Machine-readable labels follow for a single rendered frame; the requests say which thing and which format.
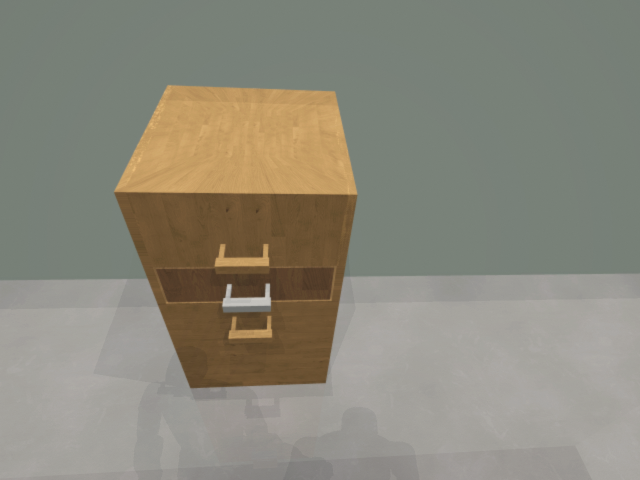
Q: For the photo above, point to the drawer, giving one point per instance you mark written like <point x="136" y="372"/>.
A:
<point x="202" y="284"/>

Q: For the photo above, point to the handle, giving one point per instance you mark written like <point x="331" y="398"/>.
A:
<point x="261" y="304"/>
<point x="250" y="336"/>
<point x="242" y="265"/>

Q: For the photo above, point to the cabinet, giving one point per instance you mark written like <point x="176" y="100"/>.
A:
<point x="243" y="173"/>

